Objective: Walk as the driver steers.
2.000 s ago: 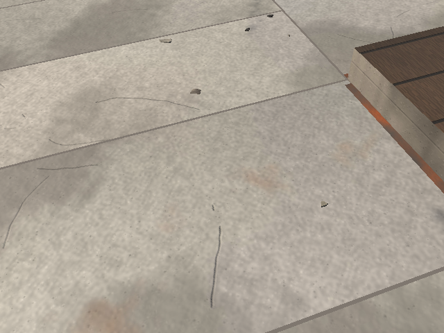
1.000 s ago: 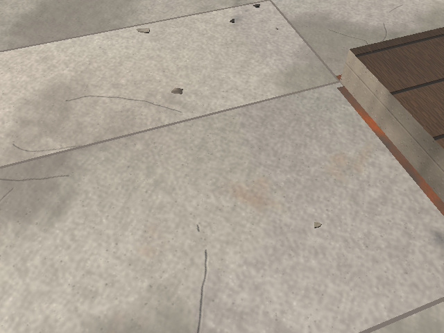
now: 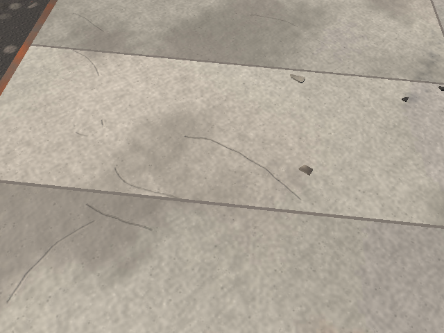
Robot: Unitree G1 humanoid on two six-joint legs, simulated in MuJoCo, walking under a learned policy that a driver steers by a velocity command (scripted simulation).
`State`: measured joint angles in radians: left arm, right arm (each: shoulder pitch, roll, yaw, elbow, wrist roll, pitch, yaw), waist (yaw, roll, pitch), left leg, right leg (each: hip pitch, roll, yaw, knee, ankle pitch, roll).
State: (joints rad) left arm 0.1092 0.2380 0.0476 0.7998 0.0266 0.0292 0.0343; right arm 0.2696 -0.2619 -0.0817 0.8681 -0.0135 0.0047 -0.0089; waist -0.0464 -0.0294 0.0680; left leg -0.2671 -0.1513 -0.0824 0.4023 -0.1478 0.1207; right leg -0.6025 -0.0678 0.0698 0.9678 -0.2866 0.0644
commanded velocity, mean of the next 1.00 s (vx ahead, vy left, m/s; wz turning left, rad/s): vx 0.02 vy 0.00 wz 0.45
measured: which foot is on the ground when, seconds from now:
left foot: down 0.00-0.22, up 0.24-0.70, down 0.72-1.00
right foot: up 0.00-0.20, down 0.22-0.72, up 0.74-1.00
